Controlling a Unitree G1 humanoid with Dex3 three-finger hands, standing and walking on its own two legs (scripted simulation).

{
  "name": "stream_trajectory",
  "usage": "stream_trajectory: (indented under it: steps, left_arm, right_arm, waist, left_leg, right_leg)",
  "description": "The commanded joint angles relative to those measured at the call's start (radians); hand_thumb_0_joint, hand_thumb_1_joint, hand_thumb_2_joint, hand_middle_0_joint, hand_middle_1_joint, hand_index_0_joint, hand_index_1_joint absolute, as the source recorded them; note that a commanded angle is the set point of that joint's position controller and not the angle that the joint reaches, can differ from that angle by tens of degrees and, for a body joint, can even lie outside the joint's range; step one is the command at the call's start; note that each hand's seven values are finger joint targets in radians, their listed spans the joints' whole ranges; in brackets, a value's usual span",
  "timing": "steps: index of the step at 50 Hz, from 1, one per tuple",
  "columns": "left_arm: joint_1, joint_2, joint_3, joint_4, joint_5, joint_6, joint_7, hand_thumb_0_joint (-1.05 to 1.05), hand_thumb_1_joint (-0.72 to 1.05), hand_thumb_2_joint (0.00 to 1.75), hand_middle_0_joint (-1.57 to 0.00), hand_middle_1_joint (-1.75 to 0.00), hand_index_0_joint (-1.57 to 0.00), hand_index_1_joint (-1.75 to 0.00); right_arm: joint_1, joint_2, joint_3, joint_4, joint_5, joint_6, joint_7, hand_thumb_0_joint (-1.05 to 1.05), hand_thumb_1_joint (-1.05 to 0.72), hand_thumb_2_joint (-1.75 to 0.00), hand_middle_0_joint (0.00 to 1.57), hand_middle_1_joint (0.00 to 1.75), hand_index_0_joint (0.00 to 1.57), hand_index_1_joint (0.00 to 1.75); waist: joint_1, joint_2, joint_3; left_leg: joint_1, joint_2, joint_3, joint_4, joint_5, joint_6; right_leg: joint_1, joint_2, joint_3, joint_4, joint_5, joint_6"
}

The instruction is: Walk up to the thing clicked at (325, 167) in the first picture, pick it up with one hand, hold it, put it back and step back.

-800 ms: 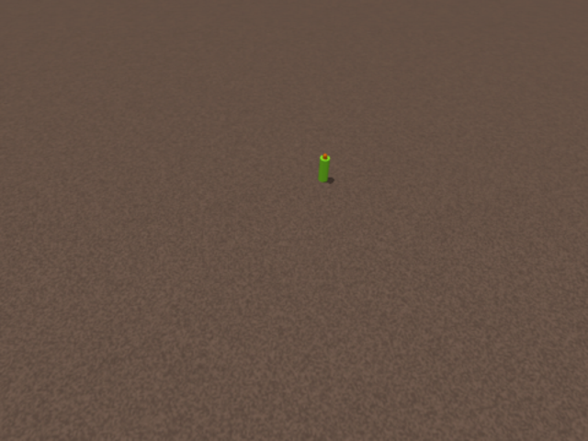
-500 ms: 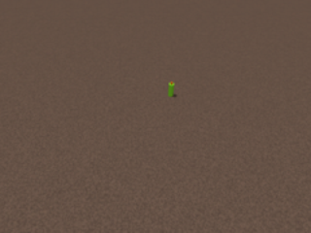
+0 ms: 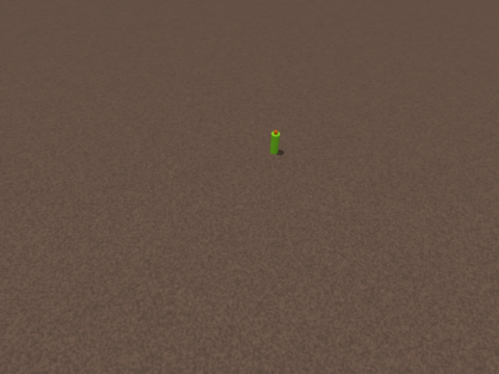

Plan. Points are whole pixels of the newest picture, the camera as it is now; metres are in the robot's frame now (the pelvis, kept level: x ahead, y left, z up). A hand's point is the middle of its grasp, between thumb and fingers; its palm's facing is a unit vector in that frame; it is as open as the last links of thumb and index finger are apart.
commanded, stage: stand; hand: left
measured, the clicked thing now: (274, 141) +1.51 -0.13 -0.70
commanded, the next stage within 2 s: walk up in 0.32 s
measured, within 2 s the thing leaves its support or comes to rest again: neither
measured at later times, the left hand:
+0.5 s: hand out of the picture +0.10 +0.26 -0.15, palm faces -0.11 -0.92 -0.37, open 7.3 cm
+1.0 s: hand (178, 335) +0.24 +0.15 -0.16, palm faces -0.15 -0.93 -0.33, open 7.3 cm
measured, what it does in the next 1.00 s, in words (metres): walks ahead: right foot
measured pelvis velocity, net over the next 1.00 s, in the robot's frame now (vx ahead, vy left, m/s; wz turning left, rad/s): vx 0.20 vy -0.12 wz -0.18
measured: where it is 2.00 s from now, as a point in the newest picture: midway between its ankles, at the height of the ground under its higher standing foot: (294, 276)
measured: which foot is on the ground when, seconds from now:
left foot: down 0.00-0.66, up 0.68-1.00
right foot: down 0.00-0.36, up 0.38-0.62, down 0.64-1.00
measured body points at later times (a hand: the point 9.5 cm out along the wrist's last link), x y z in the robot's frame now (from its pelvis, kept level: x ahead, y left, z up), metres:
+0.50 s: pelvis +0.02 -0.02 -0.01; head +0.02 -0.02 +0.44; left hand +0.11 +0.30 -0.12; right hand +0.06 -0.35 -0.12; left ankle +0.00 +0.12 -0.75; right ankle +0.04 -0.15 -0.71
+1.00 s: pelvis +0.20 -0.12 -0.01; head +0.21 -0.11 +0.44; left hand +0.25 +0.20 -0.13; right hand +0.25 -0.45 -0.11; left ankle +0.36 +0.01 -0.71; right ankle +0.14 -0.22 -0.75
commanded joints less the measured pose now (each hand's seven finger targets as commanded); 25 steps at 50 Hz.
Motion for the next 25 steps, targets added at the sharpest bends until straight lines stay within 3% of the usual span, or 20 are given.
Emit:
stream_trajectory:
  steps: [1,15,16,17,18,19,20,21,22,23,25]
  left_arm:
    - [-0.038,0.207,0.045,-0.060,-0.007,-0.024,0.012,0.00,0.90,0.90,-0.20,-0.30,-0.20,-0.30]
    - [-0.043,0.211,0.046,-0.063,-0.004,-0.023,0.015,0.00,0.90,0.90,-0.20,-0.30,-0.20,-0.30]
    - [0.019,0.301,0.118,-0.136,0.022,-0.029,-0.023,0.00,0.90,0.90,-0.20,-0.30,-0.20,-0.30]
    - [-0.024,0.285,0.116,-0.137,0.027,-0.023,-0.038,0.00,0.90,0.90,-0.20,-0.30,-0.20,-0.30]
    - [-0.101,0.253,0.112,-0.170,0.027,-0.017,-0.049,0.00,0.90,0.90,-0.20,-0.30,-0.20,-0.30]
    - [-0.150,0.246,0.115,-0.200,0.034,-0.015,-0.057,0.00,0.90,0.90,-0.20,-0.30,-0.20,-0.30]
    - [-0.145,0.253,0.116,-0.219,0.030,-0.021,-0.058,0.00,0.90,0.90,-0.20,-0.30,-0.20,-0.30]
    - [-0.132,0.260,0.119,-0.224,0.026,-0.029,-0.063,0.00,0.90,0.90,-0.20,-0.30,-0.20,-0.30]
    - [-0.101,0.271,0.121,-0.219,0.022,-0.036,-0.072,0.00,0.90,0.90,-0.20,-0.30,-0.20,-0.30]
    - [-0.070,0.261,0.120,-0.217,0.018,-0.037,-0.083,0.00,0.90,0.90,-0.20,-0.30,-0.20,-0.30]
    - [0.017,0.255,0.126,-0.213,0.014,-0.027,-0.104,0.00,0.90,0.90,-0.20,-0.30,-0.20,-0.30]
  right_arm:
    - [-0.040,-0.210,-0.038,-0.055,0.001,-0.021,-0.017,0.00,-0.90,-0.90,0.20,0.30,0.20,0.30]
    - [-0.039,-0.210,-0.038,-0.060,0.002,-0.019,-0.018,0.00,-0.90,-0.90,0.20,0.30,0.20,0.30]
    - [0.036,-0.329,-0.115,-0.121,-0.025,-0.048,-0.001,0.00,-0.90,-0.90,0.20,0.30,0.20,0.30]
    - [0.085,-0.350,-0.131,-0.096,-0.032,-0.056,0.007,0.00,-0.90,-0.90,0.20,0.30,0.20,0.30]
    - [0.133,-0.367,-0.145,-0.092,-0.037,-0.059,0.008,0.00,-0.90,-0.90,0.20,0.30,0.20,0.30]
    - [0.149,-0.394,-0.162,-0.107,-0.034,-0.062,0.009,0.00,-0.90,-0.90,0.20,0.30,0.20,0.30]
    - [0.121,-0.398,-0.163,-0.132,-0.035,-0.072,0.010,0.00,-0.90,-0.90,0.20,0.30,0.20,0.30]
    - [0.086,-0.395,-0.167,-0.148,-0.035,-0.079,0.008,0.00,-0.90,-0.90,0.20,0.30,0.20,0.30]
    - [0.073,-0.353,-0.157,-0.162,-0.036,-0.085,0.009,0.00,-0.90,-0.90,0.20,0.30,0.20,0.30]
    - [0.067,-0.336,-0.150,-0.178,-0.035,-0.088,0.013,0.00,-0.90,-0.90,0.20,0.30,0.20,0.30]
    - [-0.001,-0.354,-0.160,-0.216,-0.040,-0.089,0.022,0.00,-0.90,-0.90,0.20,0.30,0.20,0.30]
  waist:
    - [0.003,0.014,-0.074]
    - [0.001,0.000,-0.068]
    - [-0.022,-0.017,-0.179]
    - [-0.054,0.040,-0.101]
    - [-0.096,0.132,-0.011]
    - [-0.117,0.191,0.054]
    - [-0.097,0.127,0.100]
    - [-0.071,0.102,0.116]
    - [-0.049,0.053,0.082]
    - [-0.039,0.079,0.054]
    - [0.003,0.172,0.025]
  left_leg:
    - [0.006,0.114,-0.081,-0.045,0.169,0.035]
    - [0.019,0.117,-0.083,-0.046,0.168,0.036]
    - [0.121,0.114,-0.089,0.040,-0.354,0.112]
    - [0.172,0.150,-0.151,-0.005,-0.552,0.144]
    - [0.221,0.242,-0.272,-0.117,-0.675,0.183]
    - [0.179,0.396,-0.410,-0.216,-0.673,0.249]
    - [0.108,0.448,-0.455,-0.241,-0.620,0.273]
    - [0.085,0.463,-0.458,-0.245,-0.551,0.278]
    - [0.104,0.395,-0.378,-0.231,-0.489,0.257]
    - [0.125,0.345,-0.291,-0.222,-0.455,0.236]
    - [0.059,0.312,-0.174,-0.214,-0.435,0.215]
  right_leg:
    - [0.015,-0.130,0.098,-0.044,0.179,-0.027]
    - [0.004,-0.130,0.096,-0.045,0.173,-0.026]
    - [-0.091,-0.071,0.114,0.054,-0.310,-0.062]
    - [-0.310,-0.058,0.096,0.141,-0.451,-0.062]
    - [-0.520,-0.018,0.024,0.301,-0.392,-0.039]
    - [-0.624,-0.033,0.027,0.496,-0.308,-0.028]
    - [-0.648,-0.072,0.111,0.556,-0.279,-0.029]
    - [-0.618,-0.118,0.151,0.564,-0.252,-0.034]
    - [-0.599,-0.118,0.138,0.557,-0.219,-0.027]
    - [-0.584,-0.111,0.106,0.526,-0.221,-0.021]
    - [-0.472,-0.111,0.042,0.483,-0.195,-0.005]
